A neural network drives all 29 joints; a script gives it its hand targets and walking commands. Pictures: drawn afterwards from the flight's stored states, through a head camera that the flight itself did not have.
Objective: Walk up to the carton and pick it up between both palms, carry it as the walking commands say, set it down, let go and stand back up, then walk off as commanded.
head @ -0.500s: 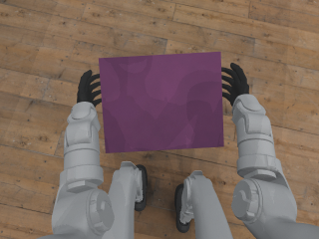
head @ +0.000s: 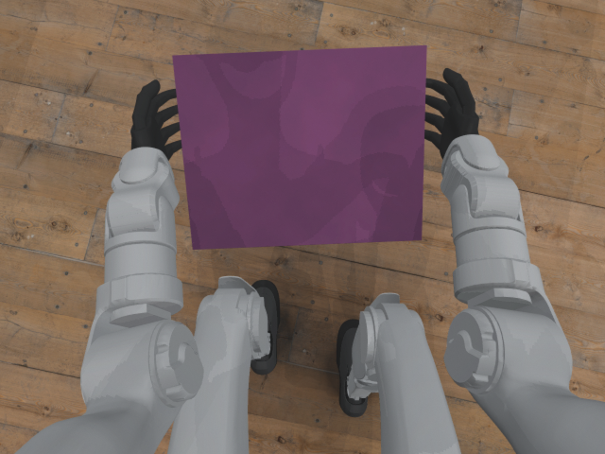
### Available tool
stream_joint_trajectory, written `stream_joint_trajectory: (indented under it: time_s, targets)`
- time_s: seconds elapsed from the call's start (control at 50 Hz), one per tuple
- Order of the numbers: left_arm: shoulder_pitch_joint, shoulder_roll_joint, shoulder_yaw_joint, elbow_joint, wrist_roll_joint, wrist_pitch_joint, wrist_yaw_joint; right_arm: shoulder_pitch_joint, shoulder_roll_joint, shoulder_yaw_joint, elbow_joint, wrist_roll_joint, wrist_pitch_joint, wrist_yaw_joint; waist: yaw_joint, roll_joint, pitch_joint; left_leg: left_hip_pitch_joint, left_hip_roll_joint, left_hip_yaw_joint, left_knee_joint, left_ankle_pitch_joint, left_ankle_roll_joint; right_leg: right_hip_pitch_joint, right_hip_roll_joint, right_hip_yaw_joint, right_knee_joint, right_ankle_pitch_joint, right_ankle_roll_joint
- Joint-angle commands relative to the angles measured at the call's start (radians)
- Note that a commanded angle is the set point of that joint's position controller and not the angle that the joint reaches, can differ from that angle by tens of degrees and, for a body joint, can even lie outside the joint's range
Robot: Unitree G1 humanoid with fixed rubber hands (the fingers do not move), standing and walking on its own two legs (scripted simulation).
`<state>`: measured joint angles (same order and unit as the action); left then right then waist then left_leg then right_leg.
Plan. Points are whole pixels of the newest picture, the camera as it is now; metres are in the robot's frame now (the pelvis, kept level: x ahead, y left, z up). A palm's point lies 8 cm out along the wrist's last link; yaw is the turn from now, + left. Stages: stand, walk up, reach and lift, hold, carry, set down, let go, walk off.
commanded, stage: set down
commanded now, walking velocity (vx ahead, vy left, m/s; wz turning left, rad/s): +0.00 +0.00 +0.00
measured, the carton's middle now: (302, 152) +0.49 +0.05 -0.18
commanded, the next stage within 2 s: none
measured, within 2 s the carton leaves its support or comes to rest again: neither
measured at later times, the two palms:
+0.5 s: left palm (177, 154) +0.48 +0.23 -0.18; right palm (429, 146) +0.51 -0.14 -0.18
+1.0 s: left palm (186, 152) +0.50 +0.24 -0.26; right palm (404, 153) +0.53 -0.13 -0.27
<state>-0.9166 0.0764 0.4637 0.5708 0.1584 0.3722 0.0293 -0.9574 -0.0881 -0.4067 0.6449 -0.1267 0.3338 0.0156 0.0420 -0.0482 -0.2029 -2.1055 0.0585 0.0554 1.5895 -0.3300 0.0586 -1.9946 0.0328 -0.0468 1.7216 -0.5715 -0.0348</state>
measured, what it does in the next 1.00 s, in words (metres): lowers itself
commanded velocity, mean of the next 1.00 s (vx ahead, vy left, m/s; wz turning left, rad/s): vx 0.00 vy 0.00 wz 0.00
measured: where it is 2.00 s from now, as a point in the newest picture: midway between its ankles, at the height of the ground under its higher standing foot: (307, 363)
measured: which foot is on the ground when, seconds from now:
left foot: down 0.00-1.00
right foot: down 0.00-1.00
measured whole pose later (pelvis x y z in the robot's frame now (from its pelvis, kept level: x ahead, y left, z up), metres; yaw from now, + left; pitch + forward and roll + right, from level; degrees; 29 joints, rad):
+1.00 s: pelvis -0.01 +0.00 -0.11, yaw +0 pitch +45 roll +0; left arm -1.27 0.30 0.33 0.88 -0.04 0.25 0.07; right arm -1.28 -0.26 -0.24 0.86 0.01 0.24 -0.06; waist 0.08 -0.02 0.14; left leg -2.39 0.06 0.05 1.97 -0.37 0.06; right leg -2.26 0.04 -0.05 2.13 -0.65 -0.04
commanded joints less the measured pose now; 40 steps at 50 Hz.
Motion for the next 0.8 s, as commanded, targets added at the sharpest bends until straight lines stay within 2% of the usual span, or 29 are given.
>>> stream_joint_trajectory:
  time_s: [0.0,0.34,0.72,0.78]
  targets:
    - [-0.638,-0.839,-0.546,-0.027,-0.174,-0.026,-0.292,-0.599,0.867,0.518,-0.031,0.158,-0.014,0.288,0.037,0.02,-1.009,0.916,-0.151,-0.057,-0.01,0.214,-0.037,0.166,0.11,0.033,-0.2,0.196,0.032]
    - [-0.776,-0.768,-0.51,-0.001,-0.21,-0.039,-0.281,-0.735,0.816,0.523,-0.013,0.186,-0.024,0.261,0.055,0.004,-1.023,0.77,-0.14,-0.031,0.123,0.183,-0.038,0.081,0.1,0.022,-0.066,0.168,0.029]
    - [-0.863,-0.676,-0.537,0.035,-0.262,-0.105,-0.244,-0.831,0.729,0.563,-0.001,0.241,-0.082,0.221,0.063,0.005,-0.968,0.738,-0.122,-0.031,0.285,0.241,-0.036,0.021,0.092,0.018,0.094,0.193,0.028]
    - [-0.863,-0.682,-0.535,0.061,-0.282,-0.122,-0.235,-0.855,0.709,0.568,0.003,0.249,-0.1,0.211,0.056,-0.006,-0.931,0.732,-0.121,-0.038,0.309,0.259,-0.033,0.009,0.091,0.019,0.113,0.198,0.025]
